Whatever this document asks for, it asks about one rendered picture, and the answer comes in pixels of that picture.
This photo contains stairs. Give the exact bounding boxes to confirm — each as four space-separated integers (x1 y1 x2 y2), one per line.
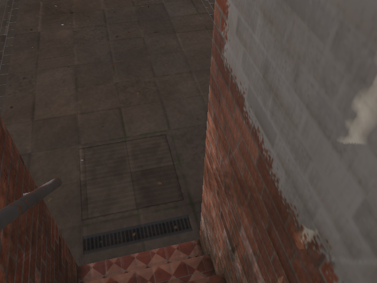
78 239 227 283

